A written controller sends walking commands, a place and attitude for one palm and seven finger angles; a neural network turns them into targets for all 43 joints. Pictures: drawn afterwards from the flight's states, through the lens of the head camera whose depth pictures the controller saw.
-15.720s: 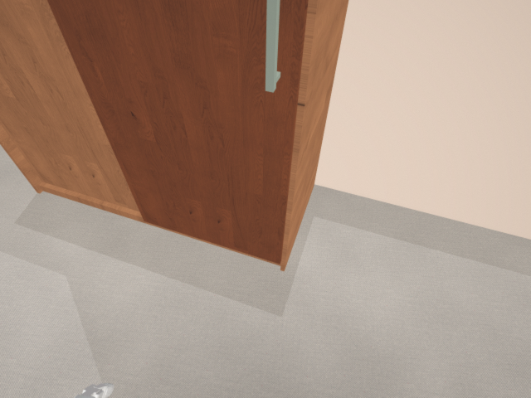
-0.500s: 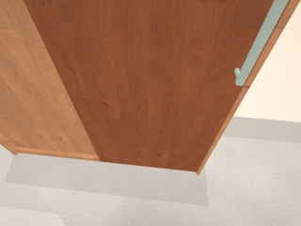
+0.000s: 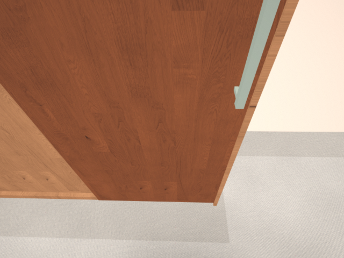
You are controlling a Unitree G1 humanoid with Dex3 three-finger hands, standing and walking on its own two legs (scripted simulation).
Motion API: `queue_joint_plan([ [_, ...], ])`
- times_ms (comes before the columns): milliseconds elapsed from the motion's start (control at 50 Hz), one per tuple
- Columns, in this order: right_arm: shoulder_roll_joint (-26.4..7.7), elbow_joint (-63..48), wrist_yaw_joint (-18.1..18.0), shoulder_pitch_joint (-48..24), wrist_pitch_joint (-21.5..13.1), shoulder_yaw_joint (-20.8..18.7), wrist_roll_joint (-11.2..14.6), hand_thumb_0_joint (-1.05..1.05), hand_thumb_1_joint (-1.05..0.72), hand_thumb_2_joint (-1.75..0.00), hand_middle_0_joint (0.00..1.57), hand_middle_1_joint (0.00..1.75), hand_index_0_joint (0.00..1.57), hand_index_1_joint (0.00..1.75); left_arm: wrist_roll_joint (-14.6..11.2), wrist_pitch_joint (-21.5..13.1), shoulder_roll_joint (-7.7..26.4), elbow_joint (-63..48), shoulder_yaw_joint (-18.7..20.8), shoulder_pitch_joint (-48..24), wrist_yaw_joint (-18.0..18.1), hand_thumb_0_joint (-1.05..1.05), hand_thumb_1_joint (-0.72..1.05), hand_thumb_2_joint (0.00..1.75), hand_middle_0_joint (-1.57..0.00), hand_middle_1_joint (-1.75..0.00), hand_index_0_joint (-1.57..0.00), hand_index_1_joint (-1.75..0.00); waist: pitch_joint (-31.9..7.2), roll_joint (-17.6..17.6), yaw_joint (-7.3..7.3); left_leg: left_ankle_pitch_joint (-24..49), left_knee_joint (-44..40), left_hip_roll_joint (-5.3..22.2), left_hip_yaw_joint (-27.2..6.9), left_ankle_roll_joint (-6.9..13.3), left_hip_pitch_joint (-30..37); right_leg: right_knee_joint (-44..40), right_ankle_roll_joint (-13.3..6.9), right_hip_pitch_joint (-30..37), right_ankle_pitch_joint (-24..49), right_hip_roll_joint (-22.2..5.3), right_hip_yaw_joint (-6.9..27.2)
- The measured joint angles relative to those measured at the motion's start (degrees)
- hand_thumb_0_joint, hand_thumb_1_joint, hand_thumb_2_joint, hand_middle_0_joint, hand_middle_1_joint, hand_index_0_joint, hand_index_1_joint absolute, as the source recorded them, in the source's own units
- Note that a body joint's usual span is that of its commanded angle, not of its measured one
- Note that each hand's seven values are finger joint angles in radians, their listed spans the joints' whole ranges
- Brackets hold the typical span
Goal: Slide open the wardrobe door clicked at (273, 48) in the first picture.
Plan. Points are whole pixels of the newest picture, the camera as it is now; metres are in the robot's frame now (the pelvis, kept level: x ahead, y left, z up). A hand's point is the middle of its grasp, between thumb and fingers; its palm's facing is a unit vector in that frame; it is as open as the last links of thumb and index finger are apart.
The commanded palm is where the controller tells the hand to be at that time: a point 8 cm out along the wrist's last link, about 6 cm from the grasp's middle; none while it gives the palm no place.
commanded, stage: come to a stop and stand still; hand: right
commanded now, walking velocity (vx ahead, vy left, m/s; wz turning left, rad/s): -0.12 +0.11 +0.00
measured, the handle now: (251, 52) +0.46 -0.15 +0.24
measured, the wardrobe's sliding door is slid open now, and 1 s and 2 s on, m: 0.00 0.00 0.00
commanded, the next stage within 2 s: look again from close up in 1.54 s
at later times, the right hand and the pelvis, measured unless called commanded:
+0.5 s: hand out of the picture +0.05 -0.16 -0.15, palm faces +0.01 +0.97 -0.22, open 7.4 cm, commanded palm none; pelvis -0.02 +0.02 +0.01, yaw +0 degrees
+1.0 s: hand out of the picture -0.02 -0.17 -0.17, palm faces +0.01 +0.99 -0.17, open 7.4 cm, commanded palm none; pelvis -0.02 -0.01 +0.01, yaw +0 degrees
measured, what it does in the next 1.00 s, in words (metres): steps on the spot: left foot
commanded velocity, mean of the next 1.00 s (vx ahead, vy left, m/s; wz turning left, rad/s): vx -0.01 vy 0.00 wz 0.00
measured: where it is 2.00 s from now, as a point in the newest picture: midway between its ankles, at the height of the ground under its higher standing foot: outside the picture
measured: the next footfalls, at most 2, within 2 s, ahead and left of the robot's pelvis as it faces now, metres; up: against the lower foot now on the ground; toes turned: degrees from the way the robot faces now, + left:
left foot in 0.14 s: +0.04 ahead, +0.11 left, +0.00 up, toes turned +5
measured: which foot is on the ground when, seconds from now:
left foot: up 0.00-0.12, down 0.14-1.00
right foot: down 0.00-1.00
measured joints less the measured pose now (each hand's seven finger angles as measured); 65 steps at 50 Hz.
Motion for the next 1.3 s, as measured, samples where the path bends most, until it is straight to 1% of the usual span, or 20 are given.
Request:
queue_joint_plan([
  [80, 0.5, -2.3, 0.4, -1.7, 0.2, 0.1, -0.1, 0.0, -0.91, -0.9, 0.2, 0.3, 0.19, 0.3, -0.1, 0.8, -0.5, -0.7, 0.6, -1.2, 0.3, 0.0, 0.92, 0.9, -0.2, -0.3, -0.2, -0.3, 0.1, -2.0, 0.6, 3.5, -6.2, -1.7, 1.0, 0.0, -0.5, -1.9, 0.2, 0.6, 1.3, -0.5, -0.2],
  [120, 1.0, -3.6, 0.5, -2.1, -0.1, 0.2, -0.3, 0.0, -0.91, -0.9, 0.2, 0.3, 0.19, 0.3, -0.1, 1.2, -0.2, -1.0, 1.0, -1.2, 0.2, 0.0, 0.92, 0.9, -0.2, -0.3, -0.2, -0.3, 0.0, -2.9, 0.77, 8.2, -11.8, -2.1, 1.3, 0.2, 1.0, -1.0, 0.7, 0.2, 1.1, -0.7, -0.3],
  [140, 1.2, -4.2, 0.5, -2.0, -0.4, 0.2, -0.4, 0.0, -0.91, -0.9, 0.2, 0.3, 0.19, 0.3, -0.3, 1.4, -0.1, -1.0, 1.2, -0.9, 0.1, 0.0, 0.92, 0.9, -0.2, -0.3, -0.2, -0.3, -0.2, -3.0, 0.7, 12.4, -15.0, -2.0, 1.1, 0.7, 1.9, 0.0, 1.0, -0.4, 0.6, -0.6, -0.4],
  [160, 1.6, -4.4, 0.4, -2.0, -0.7, 0.3, -0.6, 0.0, -0.91, -0.9, 0.2, 0.3, 0.19, 0.3, -0.5, 1.8, 0.2, -0.9, 1.4, -0.8, 0.0, 0.0, 0.92, 0.9, -0.2, -0.3, -0.2, -0.3, -0.2, -3.8, 0.74, 13.8, -15.0, -2.4, 1.3, 1.7, 1.9, 1.3, 1.1, -0.8, 0.0, -1.1, -0.2],
  [200, 2.9, -4.7, -0.2, -1.8, -0.6, 1.3, -0.8, 0.0, -0.91, -0.9, 0.2, 0.3, 0.2, 0.3, -0.8, 2.6, 1.4, -1.0, 1.7, 0.0, -0.4, 0.0, 0.92, 0.9, -0.2, -0.3, -0.2, -0.3, -0.3, -5.8, 1.1, 13.0, -15.0, -3.3, 1.9, 3.0, 2.7, 5.1, 1.5, -1.4, -4.1, -1.1, 1.4],
  [240, 3.7, -5.1, -0.7, -1.0, -0.8, 2.1, -0.6, 0.0, -0.9, -0.9, 0.2, 0.3, 0.2, 0.3, -0.8, 3.1, 2.1, -1.7, 1.8, 1.5, -0.6, 0.0, 0.92, 0.9, -0.2, -0.3, -0.2, -0.3, -1.3, -6.4, 1.71, 12.5, -15.8, -3.3, 2.1, 3.5, 3.6, 7.6, 1.0, -1.1, -6.8, -0.2, 2.4],
  [260, 3.9, -5.4, -0.8, -0.6, -0.9, 2.3, -0.5, 0.0, -0.9, -0.9, 0.2, 0.3, 0.2, 0.3, -0.8, 3.2, 2.2, -1.9, 1.8, 2.4, -0.8, 0.0, 0.92, 0.9, -0.2, -0.3, -0.2, -0.3, -1.8, -6.3, 1.94, 12.4, -16.0, -3.3, 2.2, 3.6, 3.9, 7.6, 0.7, -0.4, -7.2, 0.3, 2.6],
  [300, 4.0, -5.9, -0.8, -0.2, -1.2, 2.5, -0.4, 0.0, -0.9, -0.9, 0.2, 0.3, 0.2, 0.3, -0.8, 3.0, 2.2, -2.2, 1.7, 4.0, -0.9, 0.01, 0.91, 0.9, -0.2, -0.3, -0.2, -0.3, -2.7, -5.9, 2.33, 12.4, -16.3, -3.4, 2.4, 3.7, 4.4, 5.0, 0.4, 1.8, -6.4, 0.9, 2.7],
  [340, 3.9, -6.0, -0.7, -0.4, -1.5, 2.7, -0.2, 0.0, -0.9, -0.9, 0.2, 0.3, 0.2, 0.3, -0.7, 2.5, 2.2, -2.2, 1.4, 5.5, -1.0, 0.01, 0.91, 0.9, -0.2, -0.3, -0.2, -0.3, -3.2, -6.0, 2.83, 12.4, -16.2, -3.9, 3.3, 3.7, 4.6, 1.1, 0.1, 3.8, -2.7, 0.8, 3.3],
  [420, 3.3, -5.7, -0.4, -1.4, -1.5, 2.9, 0.2, 0.0, -0.91, -0.9, 0.2, 0.3, 0.2, 0.3, -0.4, 2.2, 1.4, -0.8, 0.3, 7.3, -1.0, 0.01, 0.91, 0.9, -0.2, -0.3, -0.19, -0.3, -3.1, -4.3, 2.55, 14.0, -18.5, -4.0, 3.1, 3.8, 5.6, -0.5, 0.8, 4.6, -1.8, 0.8, 3.2],
  [520, 2.6, -5.3, 0.0, -1.1, -1.7, 3.1, 0.3, 0.0, -0.91, -0.9, 0.2, 0.3, 0.2, 0.3, -0.2, 2.1, 0.9, 0.6, -0.6, 9.1, -1.0, 0.01, 0.91, 0.9, -0.2, -0.3, -0.19, -0.3, -3.2, -3.8, 2.67, 16.0, -21.4, -4.4, 3.1, 3.9, 6.1, -2.7, 0.8, 4.8, -0.3, 0.6, 3.1],
  [620, 2.1, -3.8, 0.1, 0.1, -1.5, 3.0, 0.4, 0.0, -0.91, -0.9, 0.2, 0.3, 0.2, 0.3, -0.2, 1.9, 0.4, 2.3, -1.1, 10.6, -1.0, 0.01, 0.91, 0.9, -0.2, -0.3, -0.19, -0.3, -3.1, -3.2, 2.71, 16.9, -22.7, -4.3, 3.0, 3.6, 6.2, -3.6, 0.5, 4.8, 0.4, 0.7, 2.9],
  [740, 2.0, -1.5, 0.2, 1.6, -1.6, 3.2, 0.6, 0.0, -0.9, -0.9, 0.2, 0.3, 0.2, 0.3, -0.4, 1.4, -0.2, 4.2, -1.6, 11.3, -0.8, 0.01, 0.91, 0.9, -0.2, -0.3, -0.19, -0.3, -2.9, -2.8, 2.28, 17.7, -24.1, -4.0, 2.7, 3.0, 6.7, -4.7, 0.0, 5.2, 0.7, 1.2, 2.7],
  [960, 3.2, 1.6, 0.1, 3.4, -1.9, 4.0, 0.5, 0.0, -0.9, -0.9, 0.2, 0.3, 0.2, 0.3, -0.9, 0.5, -1.0, 5.5, -1.9, 8.6, -0.5, 0.01, 0.91, 0.9, -0.2, -0.3, -0.2, -0.3, -2.7, -2.4, 1.31, 18.2, -25.4, -3.0, 2.0, 1.6, 7.7, -5.9, -1.3, 6.2, 0.9, 2.3, 1.9],
  [1060, 3.8, 2.1, 0.0, 3.6, -2.1, 4.2, 0.3, 0.0, -0.9, -0.9, 0.2, 0.3, 0.2, 0.3, -0.8, 0.5, -0.4, 5.9, -1.7, 7.4, -0.3, 0.02, 0.92, 0.9, -0.2, -0.3, -0.2, -0.3, -2.7, -2.4, 0.95, 18.3, -25.7, -2.5, 1.6, 0.9, 8.0, -6.3, -1.9, 6.6, 0.8, 2.8, 1.6],
  [1300, 3.3, 2.5, -0.1, 2.6, -2.1, 4.1, 0.2, 0.0, -0.9, -0.9, 0.2, 0.3, 0.2, 0.3, -0.9, 0.0, 0.3, 6.3, -1.6, 6.2, -0.3, 0.01, 0.92, 0.9, -0.2, -0.3, -0.2, -0.3, -2.4, -2.2, 0.92, 18.2, -26.3, -1.4, 1.0, -0.2, 8.6, -7.5, -3.0, 7.6, 0.8, 4.0, 1.0],
])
